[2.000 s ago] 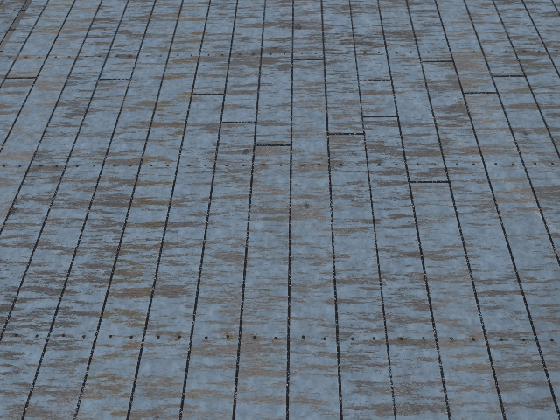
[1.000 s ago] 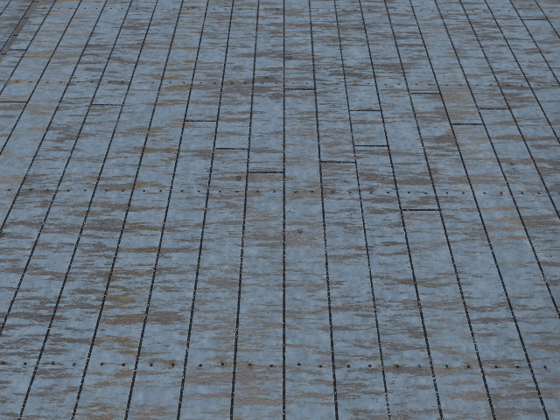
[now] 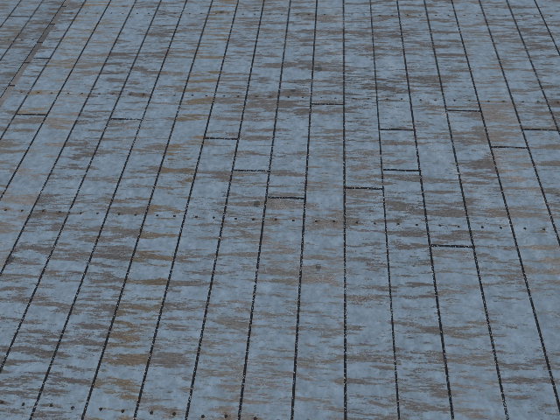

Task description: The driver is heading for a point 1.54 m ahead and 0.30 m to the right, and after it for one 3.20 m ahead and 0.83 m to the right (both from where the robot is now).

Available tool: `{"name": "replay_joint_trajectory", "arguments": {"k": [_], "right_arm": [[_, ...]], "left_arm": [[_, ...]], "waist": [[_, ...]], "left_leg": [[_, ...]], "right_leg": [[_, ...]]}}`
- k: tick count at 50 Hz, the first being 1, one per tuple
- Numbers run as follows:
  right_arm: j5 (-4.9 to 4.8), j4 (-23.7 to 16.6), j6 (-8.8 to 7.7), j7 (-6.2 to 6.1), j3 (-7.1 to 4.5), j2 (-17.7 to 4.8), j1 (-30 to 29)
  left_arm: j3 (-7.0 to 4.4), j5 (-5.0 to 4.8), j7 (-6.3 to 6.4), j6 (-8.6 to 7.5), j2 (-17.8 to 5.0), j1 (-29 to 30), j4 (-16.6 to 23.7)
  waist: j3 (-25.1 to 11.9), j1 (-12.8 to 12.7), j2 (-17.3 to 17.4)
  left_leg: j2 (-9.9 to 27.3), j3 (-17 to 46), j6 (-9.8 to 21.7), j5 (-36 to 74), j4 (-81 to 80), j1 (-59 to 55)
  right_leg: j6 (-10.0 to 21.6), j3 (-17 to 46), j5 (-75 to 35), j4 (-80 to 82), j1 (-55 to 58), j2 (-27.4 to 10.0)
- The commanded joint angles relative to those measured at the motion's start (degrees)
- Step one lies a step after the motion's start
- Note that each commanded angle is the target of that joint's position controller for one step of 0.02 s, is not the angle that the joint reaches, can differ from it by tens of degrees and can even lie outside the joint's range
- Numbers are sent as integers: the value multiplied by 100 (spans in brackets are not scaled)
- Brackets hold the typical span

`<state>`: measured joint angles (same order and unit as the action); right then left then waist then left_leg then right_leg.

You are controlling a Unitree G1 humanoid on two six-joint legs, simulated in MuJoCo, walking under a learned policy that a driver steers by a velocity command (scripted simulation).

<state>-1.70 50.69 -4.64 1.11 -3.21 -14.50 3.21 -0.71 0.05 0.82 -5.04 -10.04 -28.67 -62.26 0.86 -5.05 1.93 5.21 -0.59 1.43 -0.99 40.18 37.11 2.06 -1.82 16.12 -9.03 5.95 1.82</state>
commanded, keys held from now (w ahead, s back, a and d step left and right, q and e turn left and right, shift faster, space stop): w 0.10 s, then no key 0.90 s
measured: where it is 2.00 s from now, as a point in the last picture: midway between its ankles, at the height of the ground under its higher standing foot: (323, 415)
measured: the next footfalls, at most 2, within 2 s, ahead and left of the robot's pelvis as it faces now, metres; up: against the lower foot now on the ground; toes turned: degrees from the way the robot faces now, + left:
left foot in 0.16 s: +0.29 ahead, +0.14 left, +0.00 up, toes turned +2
right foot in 0.56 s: +0.34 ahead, -0.09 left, +0.00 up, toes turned -1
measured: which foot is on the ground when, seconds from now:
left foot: up 0.00-0.14, down 0.16-1.00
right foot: down 0.00-0.16, up 0.18-0.54, down 0.56-1.00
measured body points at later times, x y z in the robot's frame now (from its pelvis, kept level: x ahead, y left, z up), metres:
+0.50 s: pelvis +0.22 +0.05 +0.00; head +0.25 +0.05 +0.45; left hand +0.35 +0.31 -0.13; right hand +0.27 -0.20 -0.14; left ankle +0.25 +0.14 -0.74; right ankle +0.30 -0.10 -0.72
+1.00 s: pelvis +0.29 +0.03 +0.00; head +0.31 +0.03 +0.44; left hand +0.36 +0.28 -0.15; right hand +0.33 -0.23 -0.15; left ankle +0.25 +0.14 -0.74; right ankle +0.30 -0.09 -0.74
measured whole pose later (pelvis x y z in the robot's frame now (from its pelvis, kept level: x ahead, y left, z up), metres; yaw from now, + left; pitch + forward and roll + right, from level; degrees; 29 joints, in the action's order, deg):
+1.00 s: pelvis +0.29 +0.03 +0.00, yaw +0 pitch -1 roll +0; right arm -0.1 62.0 0.0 -1.9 -1.5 -13.0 11.1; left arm -3.0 -0.2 1.8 -0.7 -11.5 -9.3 -60.2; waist 2.5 0.3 0.0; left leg 0.1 -2.5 0.7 -18.2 27.6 8.5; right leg 0.1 -0.5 14.3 -28.7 -13.6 -0.3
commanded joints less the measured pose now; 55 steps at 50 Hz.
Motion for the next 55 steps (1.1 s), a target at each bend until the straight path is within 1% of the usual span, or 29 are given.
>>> {"name": "replay_joint_trajectory", "arguments": {"k": [1,3,5,6,7,8,9,10,11,12,13,14,16,18,20,22,24,26,27,28,29,30,31,32,33,35,40,46,55], "right_arm": [[-38,-620,-84,90,63,-121,-1029],[-37,-728,-122,153,53,-220,-1156],[-28,-705,-159,189,-32,-437,-861],[1,-570,-163,170,-127,-622,-342],[18,-262,-154,132,-253,-836,652],[135,-21,-143,71,-331,-1153,1619],[274,154,-116,89,-383,-1579,2076],[203,163,-77,96,-256,-1092,1972],[142,80,-81,81,-162,-858,1283],[143,-13,-108,76,-82,-628,767],[145,-9,-144,96,-33,-477,485],[215,53,-188,104,5,-388,414],[307,207,-215,113,40,-344,368],[357,288,-227,62,50,-434,228],[331,335,-165,-24,25,-593,203],[288,425,-70,-82,3,-737,377],[254,496,18,-113,21,-721,463],[175,529,87,-134,64,-612,446],[148,577,106,-139,110,-485,554],[178,654,110,-139,160,-347,802],[248,711,97,-136,147,-340,1192],[232,759,146,-180,164,-192,1514],[242,748,210,-226,155,-321,1233],[212,726,265,-258,127,-431,1079],[197,747,308,-287,126,-422,1053],[212,780,340,-294,123,-440,1094],[157,856,353,-289,105,-413,1004],[153,985,431,-309,93,-376,1039],[163,1122,444,-333,94,-350,1087]], "left_arm": [[-195,-67,53,-27,-1000,-324,132],[-238,-104,58,4,-1046,-294,135],[-294,-76,55,51,-1172,-136,203],[-321,-30,59,104,-1238,-41,233],[-304,6,60,165,-1205,53,283],[-233,67,52,161,-1057,45,433],[16,30,-25,67,-156,-906,400],[-93,-92,-50,-83,-573,-725,245],[-183,-232,-49,-140,-847,-113,475],[-192,-202,8,-146,-924,316,582],[-254,-133,78,-91,-918,539,616],[-285,-77,112,-7,-861,489,625],[-256,-63,133,150,-514,256,594],[-245,-34,177,249,-442,437,707],[-234,14,189,315,-511,854,843],[-266,-1,174,399,-656,1145,890],[-300,-12,168,473,-759,1396,926],[-325,38,168,480,-779,1513,913],[-338,88,170,474,-811,1543,898],[-359,123,186,457,-954,1539,927],[-406,81,209,448,-1276,1593,965],[-408,17,184,443,-1241,1732,844],[-370,-8,128,422,-933,1861,844],[-329,27,103,391,-795,1917,831],[-328,53,85,355,-823,1950,815],[-346,12,85,293,-860,1862,720],[-345,-15,106,303,-845,1791,555],[-344,-22,115,366,-810,1822,426],[-335,-14,139,451,-743,1875,276]], "waist": [[939,37,-709],[911,147,-686],[525,440,-812],[119,745,-928],[-474,1243,-923],[-1237,1529,-562],[-2491,1050,1242],[-2728,1171,886],[-1665,994,758],[-1099,812,140],[-718,638,-140],[-604,473,-67],[-542,223,33],[-471,85,179],[-579,157,285],[-669,281,277],[-492,351,251],[-251,295,171],[-131,285,94],[-80,338,-125],[-92,665,-627],[-186,905,-1213],[-16,733,-1003],[20,681,-787],[-29,666,-685],[-198,643,-600],[-371,566,-350],[-278,558,-197],[-60,536,-196]], "left_leg": [[-174,-157,60,370,-605,24],[-204,-109,216,239,-854,-25],[-408,-209,391,-47,-940,-652],[-639,-353,489,-147,-883,-1398],[-800,-452,629,144,-993,-2636],[71,461,934,1230,-693,-4511],[1853,3279,2142,1660,-1211,-6497],[1831,3891,2115,2033,-1752,-6102],[1633,2755,1822,2448,-1763,-5162],[1390,1967,1587,2838,-1858,-4237],[1145,1486,1444,2858,-2096,-3458],[983,1160,1343,2988,-2290,-2869],[851,793,1416,3203,-2527,-2203],[707,430,1414,3327,-2613,-1851],[600,238,1336,3007,-2620,-1831],[608,306,1267,2017,-2701,-1910],[614,457,1186,617,-2776,-1836],[468,540,984,-741,-2649,-1689],[314,558,791,-1144,-2512,-1642],[115,512,523,-1474,-2296,-1594],[-288,263,290,-1821,-1960,-1465],[-505,-29,171,-1742,-2018,-1857],[-502,-100,73,-1532,-1933,-2224],[-471,-74,76,-1376,-1876,-2283],[-428,-40,107,-1208,-1839,-2341],[-364,6,121,-831,-1790,-2429],[-316,5,83,-145,-1617,-2634],[-296,8,47,-16,-1574,-2730],[-274,26,25,-279,-1665,-2642]], "right_leg": [[770,589,-1872,486,-697,-1442],[708,508,-2323,288,-282,-1599],[588,415,-3799,-298,54,-1675],[481,326,-5054,-1022,88,-1596],[280,147,-5684,-2211,-192,-1310],[46,106,-4257,-3813,-1529,-1005],[-367,179,754,-6323,-3517,232],[-331,1185,1938,-7243,-3673,288],[-278,1027,1736,-7331,-4085,-53],[-262,784,1324,-6984,-3998,-385],[-281,631,1077,-6577,-3813,-561],[-255,637,878,-6290,-3338,-709],[-263,601,705,-5708,-2740,-751],[-319,524,443,-4706,-2526,-750],[-368,441,-109,-3779,-2292,-722],[-402,376,-572,-3304,-2097,-639],[-371,380,-670,-2921,-1985,-612],[-260,276,-862,-2206,-1675,-530],[-193,292,-1015,-1791,-1489,-539],[-106,578,-1628,-1453,-1273,-815],[47,844,-2332,-1532,-1117,-1142],[234,883,-1355,-1443,-1567,-1101],[146,807,-708,-1308,-2004,-862],[29,698,-745,-1296,-2072,-755],[-41,620,-1070,-1374,-1993,-677],[-33,550,-1661,-1530,-1728,-631],[46,482,-2384,-1740,-1474,-590],[61,411,-2344,-1765,-1491,-525],[12,341,-1905,-1673,-1507,-444]]}}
